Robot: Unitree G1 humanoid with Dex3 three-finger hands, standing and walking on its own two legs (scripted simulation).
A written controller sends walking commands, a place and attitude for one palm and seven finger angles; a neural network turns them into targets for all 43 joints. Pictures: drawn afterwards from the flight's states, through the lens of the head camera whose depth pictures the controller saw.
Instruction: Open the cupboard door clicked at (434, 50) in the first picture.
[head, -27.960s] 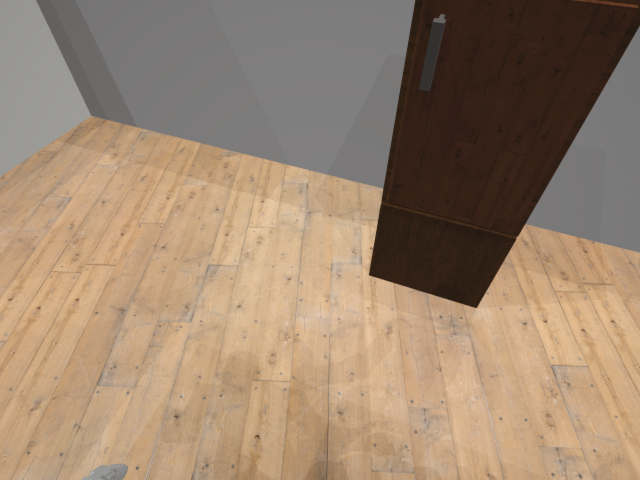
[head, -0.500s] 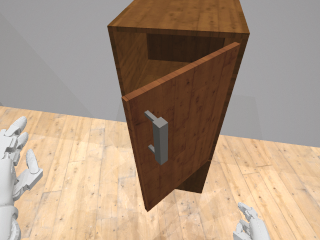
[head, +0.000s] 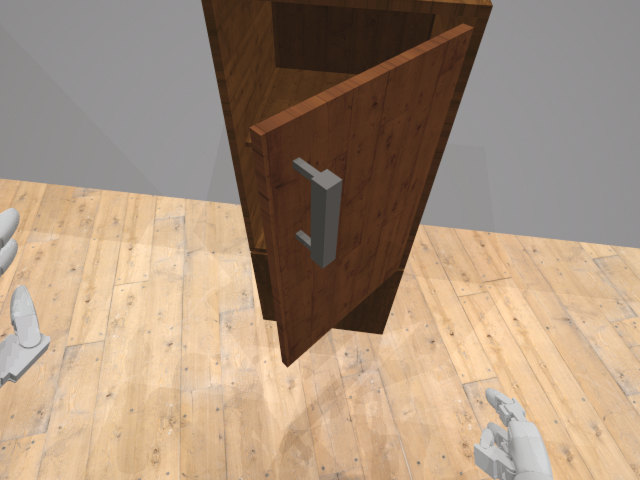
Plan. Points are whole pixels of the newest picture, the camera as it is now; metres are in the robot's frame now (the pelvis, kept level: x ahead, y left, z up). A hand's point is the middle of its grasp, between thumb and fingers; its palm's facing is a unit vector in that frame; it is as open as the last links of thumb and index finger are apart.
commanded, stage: step back with the hand held close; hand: left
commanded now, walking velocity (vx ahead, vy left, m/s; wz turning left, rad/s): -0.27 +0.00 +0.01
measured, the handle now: (313, 214) +0.39 +0.04 +0.13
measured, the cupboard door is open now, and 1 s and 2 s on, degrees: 51 51 51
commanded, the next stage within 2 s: stop stepping back and stand still in 0.58 s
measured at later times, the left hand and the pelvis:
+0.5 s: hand out of the picture +0.09 +0.28 +0.17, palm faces +0.52 -0.73 -0.44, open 7.4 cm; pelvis -0.10 +0.00 -0.02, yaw +5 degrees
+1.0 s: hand out of the picture +0.02 +0.25 +0.16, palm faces +0.41 -0.79 -0.46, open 7.4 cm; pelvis -0.19 -0.02 +0.00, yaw +0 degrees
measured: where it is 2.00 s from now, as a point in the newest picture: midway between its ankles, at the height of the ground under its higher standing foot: outside the picture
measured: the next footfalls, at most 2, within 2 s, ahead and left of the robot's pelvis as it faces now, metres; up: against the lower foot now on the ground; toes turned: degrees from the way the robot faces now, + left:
right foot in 0.70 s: -0.20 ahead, -0.11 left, +0.00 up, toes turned -1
left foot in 0.90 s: -0.12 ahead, +0.08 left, +0.00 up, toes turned +3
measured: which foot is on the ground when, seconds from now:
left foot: down 0.00-0.70, up 0.72-0.88, down 0.90-1.00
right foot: down 0.00-0.44, up 0.46-0.68, down 0.70-1.00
